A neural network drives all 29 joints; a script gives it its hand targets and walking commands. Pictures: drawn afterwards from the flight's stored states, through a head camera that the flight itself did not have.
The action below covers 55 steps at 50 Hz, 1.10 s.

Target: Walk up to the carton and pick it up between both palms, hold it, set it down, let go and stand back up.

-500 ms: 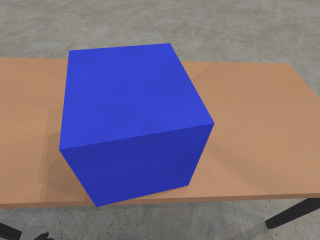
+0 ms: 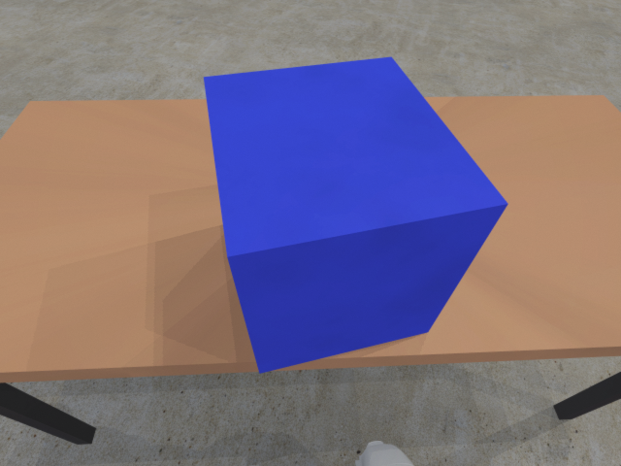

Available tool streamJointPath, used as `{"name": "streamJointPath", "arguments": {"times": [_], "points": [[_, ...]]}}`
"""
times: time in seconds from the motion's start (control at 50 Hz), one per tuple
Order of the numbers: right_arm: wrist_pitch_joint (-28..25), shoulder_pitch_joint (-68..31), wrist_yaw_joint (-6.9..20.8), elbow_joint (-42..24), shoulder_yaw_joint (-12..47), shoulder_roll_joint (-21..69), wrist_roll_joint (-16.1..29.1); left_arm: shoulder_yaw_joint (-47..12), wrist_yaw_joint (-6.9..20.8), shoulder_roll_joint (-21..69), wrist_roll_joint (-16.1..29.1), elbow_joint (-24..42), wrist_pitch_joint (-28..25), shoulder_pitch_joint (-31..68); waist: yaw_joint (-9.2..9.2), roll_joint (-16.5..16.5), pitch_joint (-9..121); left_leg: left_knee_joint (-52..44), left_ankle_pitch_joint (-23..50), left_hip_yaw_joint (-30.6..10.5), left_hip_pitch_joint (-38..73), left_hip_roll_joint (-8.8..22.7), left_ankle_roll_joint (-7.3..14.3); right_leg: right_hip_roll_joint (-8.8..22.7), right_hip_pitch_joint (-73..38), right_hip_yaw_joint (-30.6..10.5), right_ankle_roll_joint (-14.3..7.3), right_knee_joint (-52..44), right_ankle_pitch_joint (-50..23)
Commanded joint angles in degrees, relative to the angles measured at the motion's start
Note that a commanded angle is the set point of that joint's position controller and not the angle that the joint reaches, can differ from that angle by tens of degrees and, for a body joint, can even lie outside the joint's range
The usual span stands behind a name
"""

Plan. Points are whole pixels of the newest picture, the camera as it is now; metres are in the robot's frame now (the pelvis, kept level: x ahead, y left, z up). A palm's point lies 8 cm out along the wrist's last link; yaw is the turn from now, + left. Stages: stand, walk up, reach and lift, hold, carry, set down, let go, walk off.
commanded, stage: walk up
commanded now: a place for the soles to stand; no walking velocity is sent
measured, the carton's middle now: (325, 215) +0.43 -0.02 +0.07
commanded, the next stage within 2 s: none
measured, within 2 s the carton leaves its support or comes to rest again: neither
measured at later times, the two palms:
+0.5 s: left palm out of the picture +0.09 +0.36 -0.08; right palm out of the picture +0.08 -0.29 -0.08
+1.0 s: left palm out of the picture +0.12 +0.37 -0.07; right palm out of the picture +0.10 -0.28 -0.08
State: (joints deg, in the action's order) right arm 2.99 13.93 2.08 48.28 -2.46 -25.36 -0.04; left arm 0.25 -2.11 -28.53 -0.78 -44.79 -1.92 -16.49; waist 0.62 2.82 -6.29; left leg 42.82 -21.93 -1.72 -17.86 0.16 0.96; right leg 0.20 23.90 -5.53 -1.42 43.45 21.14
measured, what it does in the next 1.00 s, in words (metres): steps on the spot: right foot, then right foot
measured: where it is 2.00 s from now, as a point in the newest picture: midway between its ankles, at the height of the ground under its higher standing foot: outside the picture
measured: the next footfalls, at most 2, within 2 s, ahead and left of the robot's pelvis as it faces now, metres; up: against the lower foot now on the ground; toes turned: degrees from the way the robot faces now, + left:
right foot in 0.32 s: +0.07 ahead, -0.11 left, +0.00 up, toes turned -1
right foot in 0.74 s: +0.11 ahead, -0.10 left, +0.00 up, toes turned -1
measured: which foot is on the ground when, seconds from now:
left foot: down 0.00-1.00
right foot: up 0.00-0.30, down 0.32-0.50, up 0.52-0.72, down 0.74-1.00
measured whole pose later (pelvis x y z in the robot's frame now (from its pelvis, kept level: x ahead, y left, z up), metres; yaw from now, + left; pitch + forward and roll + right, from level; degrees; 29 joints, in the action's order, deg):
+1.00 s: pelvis +0.03 +0.05 +0.01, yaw -1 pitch -1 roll -1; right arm -1.0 14.0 2.2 49.7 -2.3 -25.0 0.0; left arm 0.3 -1.4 -25.4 -0.9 -44.8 -2.4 -16.8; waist 0.6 1.3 -2.8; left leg 34.4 -17.7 1.1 -14.6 -1.5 3.4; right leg 1.2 19.2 0.1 -0.7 40.3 22.0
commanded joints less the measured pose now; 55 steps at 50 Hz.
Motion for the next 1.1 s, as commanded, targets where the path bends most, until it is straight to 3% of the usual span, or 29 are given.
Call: {"name": "streamJointPath", "arguments": {"times": [0.0, 0.06, 0.1, 0.12, 0.16, 0.2, 0.26, 0.3, 0.32, 0.34, 0.38, 0.44, 0.46, 0.48, 0.52, 0.58, 0.64, 0.7, 0.74, 0.76, 0.78, 0.82, 0.88, 0.9, 0.92, 0.94, 0.96, 1.02, 1.08], "points": [[-2.2, -0.5, -0.3, -4.3, -4.5, -14.3, -2.0, 4.1, -1.3, -9.0, 1.1, 0.6, -1.0, 0.0, 1.28, 1.3, -0.7, -25.1, 3.4, -19.0, 2.2, 12.2, 6.9, -2.7, 10.1, 0.7, 0.9, 13.1, 8.7], [-3.0, 1.6, -0.9, -3.5, -4.3, -12.8, -1.4, 4.0, -0.7, -7.9, 1.0, 0.2, -1.5, -3.7, 1.11, 5.8, 6.3, -16.8, 27.0, -13.0, 16.5, 10.1, 6.5, -1.1, 10.8, 3.3, 1.5, 7.1, 6.5], [-2.7, 2.9, -0.9, -4.1, -4.4, -12.5, -1.7, 3.3, -0.7, -6.6, 0.8, 0.9, -1.7, -2.2, 1.88, 8.6, 7.4, -15.3, 32.3, -11.9, 18.0, 10.7, 9.1, -1.1, 8.3, 7.6, 2.0, 2.2, 6.9], [-2.6, 3.4, -1.0, -4.3, -4.0, -11.8, -1.8, 2.9, -0.5, -6.2, 0.4, 1.4, -2.0, -1.4, 2.66, 6.6, 7.8, -15.4, 30.8, -12.4, 15.8, 11.8, 10.7, -1.5, 5.9, 8.5, 1.8, 0.1, 6.7], [-2.8, 2.5, -1.1, -4.6, -4.2, -12.9, -1.2, 3.1, -0.1, -6.8, 0.1, 1.5, -1.7, -0.1, 2.41, 6.0, 5.1, -17.0, 30.2, -13.0, 11.3, 11.5, 8.9, -1.4, 2.9, 7.8, 1.2, -0.8, 4.6], [-2.7, 1.5, -1.1, -4.7, -4.4, -13.7, -1.3, 3.3, -0.1, -6.4, 0.0, 1.2, -1.7, -1.2, 1.63, 9.0, 6.4, -17.2, 23.0, -13.3, 9.4, 11.7, 9.2, -1.7, -0.2, 8.6, 0.4, -4.4, 4.7], [-2.3, -2.5, -0.6, -5.6, -3.3, -11.3, -0.4, 3.6, 0.1, -6.0, -0.3, -0.2, -2.2, -5.3, -1.79, 3.3, 7.3, -15.3, 10.5, -10.5, 0.2, 9.8, 8.5, -2.1, -13.7, 8.8, -0.8, -14.6, -3.9], [-2.6, -3.2, -0.6, -5.7, -2.2, -9.1, -0.3, 4.2, -0.5, -8.2, -0.6, -1.0, -2.6, -5.9, -2.73, 0.5, 8.8, -10.8, 7.5, -7.8, -4.9, 6.5, 4.8, 1.6, -20.4, 0.2, -3.9, -16.3, -6.3], [-2.9, -5.0, -0.3, -6.8, -1.8, -8.1, -0.6, 4.9, -0.9, -10.4, -0.9, -0.6, -2.9, -7.3, -4.12, -1.7, 7.6, -5.4, 3.8, -4.9, -11.2, 2.7, 2.3, 8.8, -22.1, -10.8, -7.2, -18.8, -2.5], [-2.9, -4.5, -0.1, -6.4, -1.6, -7.6, -0.9, 5.3, -0.7, -13.3, -0.7, -1.3, -3.0, -6.4, -3.2, -5.2, 5.4, -0.4, -5.7, -1.3, -10.9, -0.6, 1.2, 16.2, -17.0, -20.7, -11.9, -24.1, 8.4], [-3.0, -0.9, -0.1, -5.2, -2.9, -11.1, -1.1, 6.3, -0.1, -15.3, -1.2, 0.2, -2.9, -1.7, -0.04, -7.0, 1.1, 4.7, -11.4, -3.8, -9.2, 2.3, 2.3, 21.1, -8.5, -25.0, -15.7, -25.8, 12.3], [-4.5, 5.3, -0.3, -1.9, -2.9, -9.7, -1.4, 4.1, 0.8, -9.4, -0.8, 1.5, -2.3, 3.2, 3.52, -5.7, 2.8, -18.1, -2.2, -2.6, 6.6, 1.4, 3.0, 10.0, -1.6, -6.0, -6.7, -15.8, 0.7], [-5.1, 6.4, -0.6, -1.6, -4.0, -11.8, -2.1, 3.1, 1.0, -5.8, -0.2, 2.4, -2.1, 3.9, 3.8, 1.3, 4.9, -24.3, -0.1, -15.2, 12.5, 7.7, 4.7, 4.3, 3.0, 0.0, -2.6, -5.0, -5.2], [-5.4, 3.5, -0.9, -2.8, -4.0, -14.6, -1.9, 2.0, 1.2, -3.8, 0.6, 2.1, -1.8, 2.7, 2.33, 7.4, 1.9, -29.7, -1.5, -28.0, 11.4, 15.3, 6.7, -1.9, 10.4, 5.4, 0.4, 0.1, 4.4], [-5.3, 1.5, -0.8, -3.1, -4.3, -15.0, -1.6, 3.5, 0.9, -7.9, 0.2, 1.3, -1.7, 1.1, 1.24, -0.7, 0.9, -26.9, 5.4, -26.7, 9.3, 17.7, 9.8, 0.4, 7.4, 4.6, 0.7, 3.6, 10.9], [-5.2, 1.8, -1.2, -2.7, -3.1, -10.9, -1.4, 3.2, 0.9, -6.3, 0.4, 1.3, -2.5, 0.2, 1.31, 4.9, 4.7, -20.0, 34.4, -15.3, 16.1, 12.8, 7.5, 0.9, 5.8, 6.3, 0.3, -1.9, 5.7], [-4.4, 1.6, -1.4, -3.2, -3.4, -11.8, -1.1, 3.3, 0.7, -5.7, 0.7, 1.4, -2.6, -1.8, 1.06, 3.7, 9.4, -14.1, 43.9, -10.3, 18.9, 10.7, 6.1, -0.6, -0.1, 8.8, 0.3, -8.7, 0.8], [-3.5, -4.0, -1.3, -5.3, -2.8, -9.9, -0.1, 3.3, -0.4, -5.6, 0.2, -0.6, -3.1, -6.8, -2.74, 4.2, 12.0, -6.1, 35.5, -4.3, 10.5, 6.8, 3.8, 1.3, -14.9, 6.3, -2.5, -20.0, -15.0], [-3.5, -4.8, -0.8, -6.2, -1.3, -6.8, 0.3, 5.0, -0.9, -11.7, -0.3, -1.7, -3.2, -8.3, -3.73, -7.4, 12.1, 1.9, 7.4, -1.2, -8.7, -0.7, -0.2, 14.6, -25.4, -15.7, -10.2, -20.4, -13.7], [-2.8, -3.7, -0.8, -5.7, -2.0, -8.6, -0.6, 5.5, -0.5, -13.3, -0.4, -0.9, -2.9, -6.2, -2.41, -9.4, 8.7, 4.9, -14.5, -0.6, -8.6, -0.7, 1.1, 21.9, -18.9, -20.6, -15.7, -22.9, -7.6], [-2.6, -2.8, -0.6, -5.4, -2.6, -9.7, -1.0, 5.6, -0.1, -14.6, -0.8, -0.4, -2.7, -4.3, -1.72, -9.3, 3.7, 8.5, -16.3, -2.8, -8.8, 1.2, 1.5, 22.5, -11.6, -22.9, -16.6, -25.3, -2.0], [-2.8, -0.2, 0.1, -4.4, -2.8, -10.5, -0.8, 5.5, 0.1, -13.4, -0.8, 1.2, -2.4, 0.9, 0.21, -10.7, -2.1, 1.6, -12.1, -4.0, -8.5, 3.5, 1.9, 19.1, -7.0, -18.1, -14.4, -26.2, 8.7], [-5.0, 8.6, -0.4, 0.5, -3.5, -9.0, -1.4, 3.7, 1.3, -7.7, -0.5, 2.5, -1.4, 5.1, 5.22, -6.8, 4.6, -23.7, 4.0, -1.0, 12.3, 0.6, 1.7, 8.5, -2.7, -1.3, -6.0, -11.4, -5.8], [-5.7, 8.4, -1.1, 0.5, -4.2, -12.3, -2.4, 2.3, 1.5, -3.5, 0.2, 3.0, -1.3, 3.9, 4.23, 3.2, 5.6, -31.0, 5.1, -16.0, 17.3, 9.0, 2.5, 2.3, 3.6, 4.4, -1.4, 0.9, -4.6], [-6.0, 2.7, -1.4, -1.6, -4.8, -16.2, -2.3, 2.2, 1.6, -3.5, 0.4, 3.1, -0.6, 2.5, 1.85, 3.5, 3.7, -30.6, 3.4, -27.6, 16.5, 18.5, 6.5, -2.4, 11.4, 7.0, 1.0, 2.3, 7.6], [-6.1, 0.9, -1.3, -2.3, -4.5, -16.7, -1.4, 3.4, 1.1, -7.3, 0.1, 1.5, -0.5, 2.0, 1.41, -1.7, 4.0, -28.0, 0.7, -28.2, 11.1, 20.7, 11.1, 1.0, 6.0, 2.8, 0.9, 3.7, 11.2], [-6.3, 1.0, -1.4, -1.6, -3.5, -14.3, -1.5, 3.2, 1.3, -6.9, 0.5, 1.6, -0.8, 2.0, 0.91, -2.9, 2.4, -25.9, 9.7, -24.7, 10.3, 17.7, 10.4, 2.0, 5.8, 2.9, 0.1, 2.2, 11.1], [-5.8, -0.6, -1.3, -0.7, -2.8, -11.9, -1.2, 3.3, 1.5, -5.3, 0.1, 0.8, -1.8, 1.3, -0.01, 4.4, 4.9, -19.4, 29.8, -12.0, 10.6, 12.4, 7.8, 1.2, -0.7, 6.6, -0.2, -5.6, 2.9], [-4.8, -2.6, -1.3, -2.1, -2.7, -10.7, 0.0, 3.4, 0.9, -4.5, 0.0, -0.6, -2.9, -3.7, -1.87, 0.8, 9.4, -11.4, 29.4, -6.0, 7.7, 8.6, 5.2, 0.6, -13.2, 7.0, -1.6, -17.5, -13.8]]}}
